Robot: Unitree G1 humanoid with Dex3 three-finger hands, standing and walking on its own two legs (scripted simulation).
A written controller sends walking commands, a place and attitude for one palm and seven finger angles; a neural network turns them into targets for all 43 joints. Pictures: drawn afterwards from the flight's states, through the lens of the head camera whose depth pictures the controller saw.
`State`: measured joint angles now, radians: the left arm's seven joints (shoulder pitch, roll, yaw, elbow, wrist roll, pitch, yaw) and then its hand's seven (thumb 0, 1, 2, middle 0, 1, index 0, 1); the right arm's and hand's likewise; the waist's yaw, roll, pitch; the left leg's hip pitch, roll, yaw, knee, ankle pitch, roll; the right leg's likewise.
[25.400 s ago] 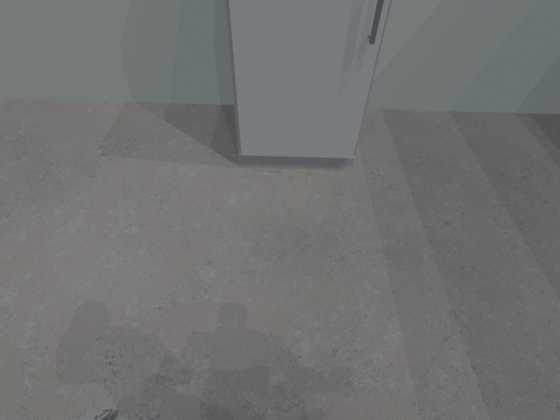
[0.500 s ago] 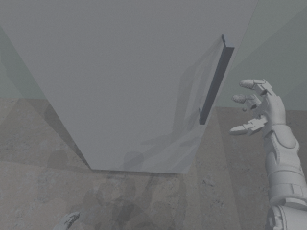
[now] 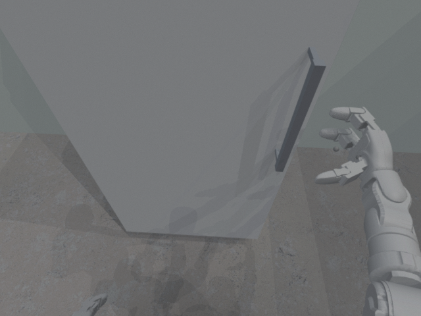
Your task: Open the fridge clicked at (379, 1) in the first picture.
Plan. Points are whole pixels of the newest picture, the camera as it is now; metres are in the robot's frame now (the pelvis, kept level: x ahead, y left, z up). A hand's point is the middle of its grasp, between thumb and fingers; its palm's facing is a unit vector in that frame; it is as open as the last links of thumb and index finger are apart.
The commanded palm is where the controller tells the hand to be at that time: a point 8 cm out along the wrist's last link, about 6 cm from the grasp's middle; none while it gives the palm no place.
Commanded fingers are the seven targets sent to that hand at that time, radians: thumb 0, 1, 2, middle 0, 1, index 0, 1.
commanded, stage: feel for the door with the fingertips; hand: right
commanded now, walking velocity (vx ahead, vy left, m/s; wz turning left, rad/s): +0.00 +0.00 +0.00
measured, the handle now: (293, 119) +0.50 -0.12 +0.10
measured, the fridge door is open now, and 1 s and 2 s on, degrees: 0 0 0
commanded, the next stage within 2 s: slide the fingers in behind the handle in 1.10 s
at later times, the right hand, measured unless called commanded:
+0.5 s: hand (308, 147) +0.41 -0.14 +0.11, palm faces -0.07 +1.00 -0.01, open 14.0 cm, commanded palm +0.39 -0.20 +0.11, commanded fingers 0.00 0.50 -0.30 0.30 1.20 0.30 1.20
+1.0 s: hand (310, 135) +0.45 -0.14 +0.11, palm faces -0.04 +1.00 -0.01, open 14.0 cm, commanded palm +0.42 -0.20 +0.11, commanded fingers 0.00 0.50 -0.30 0.30 1.20 0.30 1.20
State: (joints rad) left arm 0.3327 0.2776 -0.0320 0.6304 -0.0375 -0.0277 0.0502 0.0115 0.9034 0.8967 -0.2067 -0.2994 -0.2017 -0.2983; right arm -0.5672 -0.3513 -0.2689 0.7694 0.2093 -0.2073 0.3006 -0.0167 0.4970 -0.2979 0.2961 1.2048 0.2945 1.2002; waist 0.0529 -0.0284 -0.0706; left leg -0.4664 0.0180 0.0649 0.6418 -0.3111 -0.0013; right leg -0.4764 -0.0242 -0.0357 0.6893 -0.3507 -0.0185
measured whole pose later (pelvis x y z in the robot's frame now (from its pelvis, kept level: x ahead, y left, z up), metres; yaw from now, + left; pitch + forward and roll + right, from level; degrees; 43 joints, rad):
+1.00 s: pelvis +0.00 +0.01 +0.00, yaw +0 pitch +9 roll +1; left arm 0.35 0.28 -0.02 0.66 -0.03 -0.02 0.04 0.01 0.90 0.90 -0.21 -0.30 -0.20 -0.30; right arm -0.72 -0.33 -0.26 0.95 0.16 -0.26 0.21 -0.02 0.50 -0.30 0.30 1.20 0.30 1.20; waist 0.08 -0.03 -0.06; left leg -0.51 0.01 0.06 0.66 -0.31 0.01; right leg -0.50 -0.04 -0.04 0.69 -0.34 0.00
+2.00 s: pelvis +0.00 +0.00 +0.00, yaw +0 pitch +7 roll +1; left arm 0.30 0.25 -0.03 0.64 -0.03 -0.03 0.03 0.01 0.90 0.90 -0.21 -0.30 -0.20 -0.30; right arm -0.60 -0.23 -0.17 0.76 0.16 -0.20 0.14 -0.02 0.50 -0.30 0.29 1.20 0.29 1.20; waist 0.04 -0.03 -0.07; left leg -0.45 0.02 0.06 0.64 -0.31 0.00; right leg -0.45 -0.02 -0.04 0.68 -0.34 -0.02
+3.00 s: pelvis -0.01 +0.00 +0.00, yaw -2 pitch +8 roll +1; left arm 0.31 0.25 -0.02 0.68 -0.03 -0.08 0.01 0.01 0.90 0.90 -0.21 -0.30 -0.20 -0.30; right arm -0.68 -0.20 -0.09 0.83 0.17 -0.25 0.08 -0.02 0.50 -0.30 0.30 1.26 0.29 1.26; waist 0.02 -0.03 -0.07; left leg -0.48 0.03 0.09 0.67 -0.32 0.00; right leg -0.50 0.00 -0.01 0.71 -0.35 -0.02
